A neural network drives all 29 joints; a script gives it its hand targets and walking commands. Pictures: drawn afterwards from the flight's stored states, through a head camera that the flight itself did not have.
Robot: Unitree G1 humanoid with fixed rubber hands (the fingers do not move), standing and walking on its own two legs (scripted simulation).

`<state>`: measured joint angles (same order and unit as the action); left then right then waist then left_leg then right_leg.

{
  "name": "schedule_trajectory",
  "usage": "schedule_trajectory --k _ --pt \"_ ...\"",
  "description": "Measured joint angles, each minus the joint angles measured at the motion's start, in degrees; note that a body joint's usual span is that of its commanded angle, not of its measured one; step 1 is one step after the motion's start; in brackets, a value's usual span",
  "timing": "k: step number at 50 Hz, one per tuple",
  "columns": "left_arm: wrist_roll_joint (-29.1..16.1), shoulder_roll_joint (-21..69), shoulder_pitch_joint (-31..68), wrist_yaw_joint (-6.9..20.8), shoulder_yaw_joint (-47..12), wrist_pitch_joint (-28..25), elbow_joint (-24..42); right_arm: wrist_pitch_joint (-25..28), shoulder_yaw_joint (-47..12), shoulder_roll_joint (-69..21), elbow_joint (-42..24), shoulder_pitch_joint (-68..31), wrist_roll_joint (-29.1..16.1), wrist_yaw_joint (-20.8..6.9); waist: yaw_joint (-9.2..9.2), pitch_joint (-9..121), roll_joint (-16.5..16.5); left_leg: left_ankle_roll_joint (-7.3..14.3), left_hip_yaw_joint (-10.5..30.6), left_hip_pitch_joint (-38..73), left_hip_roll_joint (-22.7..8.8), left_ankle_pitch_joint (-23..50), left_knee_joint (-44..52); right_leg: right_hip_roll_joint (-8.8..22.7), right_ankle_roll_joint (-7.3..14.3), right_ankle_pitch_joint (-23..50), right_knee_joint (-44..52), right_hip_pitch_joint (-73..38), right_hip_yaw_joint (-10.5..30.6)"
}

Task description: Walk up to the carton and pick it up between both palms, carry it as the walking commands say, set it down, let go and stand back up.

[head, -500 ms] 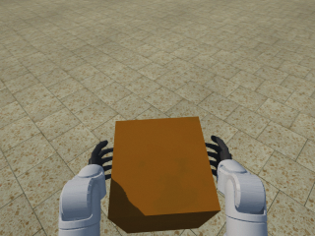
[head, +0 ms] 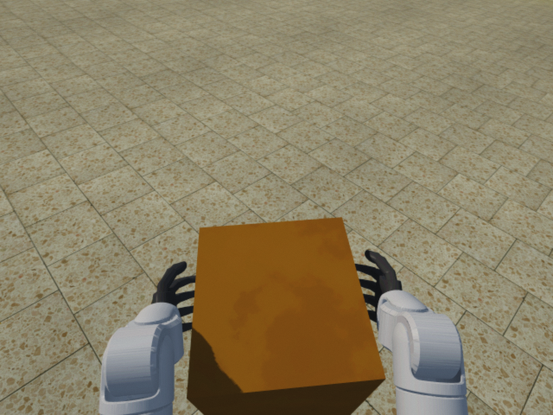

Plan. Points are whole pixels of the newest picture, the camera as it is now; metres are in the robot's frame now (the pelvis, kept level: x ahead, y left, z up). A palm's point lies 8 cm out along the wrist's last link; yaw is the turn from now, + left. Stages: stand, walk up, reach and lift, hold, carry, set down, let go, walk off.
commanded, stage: carry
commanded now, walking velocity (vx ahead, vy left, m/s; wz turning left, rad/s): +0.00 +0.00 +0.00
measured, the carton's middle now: (278, 329) +0.27 +0.01 +0.00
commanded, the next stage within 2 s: none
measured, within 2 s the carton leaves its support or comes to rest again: neither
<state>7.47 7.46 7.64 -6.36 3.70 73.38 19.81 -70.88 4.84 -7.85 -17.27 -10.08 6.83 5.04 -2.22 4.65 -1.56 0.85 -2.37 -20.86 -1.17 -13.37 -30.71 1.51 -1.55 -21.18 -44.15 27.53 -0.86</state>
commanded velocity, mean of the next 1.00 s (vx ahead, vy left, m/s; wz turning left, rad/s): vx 0.00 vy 0.00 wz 0.00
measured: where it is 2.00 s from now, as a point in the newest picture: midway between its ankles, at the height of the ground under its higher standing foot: outside the picture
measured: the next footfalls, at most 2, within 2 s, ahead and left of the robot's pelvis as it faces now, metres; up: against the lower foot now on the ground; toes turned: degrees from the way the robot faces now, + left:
right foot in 0.06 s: +0.03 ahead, -0.14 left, +0.00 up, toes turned +3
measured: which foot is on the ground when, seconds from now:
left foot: down 0.00-1.00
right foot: up 0.00-0.04, down 0.06-1.00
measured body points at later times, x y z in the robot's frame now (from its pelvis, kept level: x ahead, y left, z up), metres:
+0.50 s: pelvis -0.09 -0.02 -0.01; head -0.10 -0.01 +0.44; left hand +0.20 +0.12 +0.07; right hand +0.19 -0.18 +0.08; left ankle +0.02 +0.11 -0.73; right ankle -0.01 -0.13 -0.73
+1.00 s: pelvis -0.08 -0.01 -0.01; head -0.09 +0.00 +0.44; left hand +0.20 +0.14 +0.05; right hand +0.20 -0.16 +0.06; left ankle +0.03 +0.11 -0.73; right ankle -0.01 -0.13 -0.73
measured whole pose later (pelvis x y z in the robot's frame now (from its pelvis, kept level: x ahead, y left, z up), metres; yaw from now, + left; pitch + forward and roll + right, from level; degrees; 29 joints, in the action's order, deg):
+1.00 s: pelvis -0.08 -0.01 -0.01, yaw -1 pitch +3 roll +0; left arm 9.2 7.8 9.9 -4.8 4.3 67.5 12.0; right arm -65.9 6.1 -8.0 -11.8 -11.2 8.9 4.2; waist -0.3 5.3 0.0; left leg 0.2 -2.6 -27.4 -2.0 -6.6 -30.8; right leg 0.9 -0.1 -11.2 -33.3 25.3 -1.1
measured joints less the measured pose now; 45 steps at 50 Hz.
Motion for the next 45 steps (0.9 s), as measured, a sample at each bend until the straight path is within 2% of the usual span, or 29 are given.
schedule_trajectory --k 2,4,7,13,18,25,37,42,45 --pt "-0.2 0.1 0.7 -0.1 0.3 -0.2 -0.1 0.2 0.1 -0.1 -0.1 -0.4 0.3 -0.1 -0.44 0.8 0.5 -0.2 0.0 -1.4 -0.3 0.5 -0.7 -0.1 -0.1 0.9 7.0 -4.9 -0.4" --pt "-0.2 0.2 1.6 -0.1 0.7 -0.7 -1.0 0.6 0.5 -0.1 0.5 -1.2 0.8 -0.3 -0.66 1.5 1.1 -0.5 -0.1 -2.9 -0.6 0.8 -1.9 -0.5 0.1 5.8 13.6 -8.3 -0.2" --pt "0.2 0.3 2.5 0.3 0.6 -1.2 -3.2 0.5 1.3 -0.2 1.1 -1.4 1.4 -0.5 0.47 1.6 2.2 -1.1 0.0 -3.0 -1.0 2.9 -0.4 -0.9 0.9 7.9 13.4 -7.3 -0.4" --pt "0.7 0.4 2.8 0.6 -0.3 -0.3 -3.8 -1.0 1.7 0.0 0.1 -0.7 1.3 -0.3 3.08 2.1 1.8 -1.5 -0.2 -4.0 -0.9 4.4 1.2 -0.7 1.3 8.8 12.7 -5.1 -0.3" --pt "1.1 0.4 3.0 0.8 -0.4 0.2 -3.4 -1.2 1.9 0.0 -0.2 -0.7 0.8 -0.1 3.88 1.5 1.3 -1.8 -0.3 -5.0 -0.9 3.6 1.0 -0.7 1.6 10.0 12.3 -3.8 -0.2" --pt "1.4 0.4 3.2 1.0 -0.1 0.3 -2.9 -1.0 1.8 -0.1 -0.1 -1.2 0.6 0.0 3.53 0.4 1.1 -1.5 -0.3 -6.2 -1.1 3.1 0.1 -0.8 1.6 9.8 11.8 -2.7 -0.3" --pt "1.3 0.4 3.3 1.1 0.8 -1.3 -4.3 0.6 1.5 -0.2 1.9 -1.8 1.3 -0.2 1.73 -0.2 1.7 -0.8 0.0 -6.9 -0.9 3.8 -0.9 -0.6 1.7 9.8 11.0 -2.3 -0.5" --pt "1.9 0.5 3.4 1.4 1.0 -4.0 -8.1 3.3 2.0 -0.3 5.6 -2.0 1.9 -0.6 1.96 0.4 1.7 -0.5 -0.1 -6.9 -0.8 4.8 -0.8 -0.6 1.3 9.9 11.0 -2.3 -0.4" --pt "1.5 0.3 2.7 1.3 0.7 -4.7 -7.1 3.9 1.7 -0.2 4.6 -1.5 1.5 -0.5 2.18 0.2 1.7 -0.5 -0.1 -6.9 -0.9 6.3 -0.5 -0.6 1.3 9.2 10.6 -2.1 -0.4"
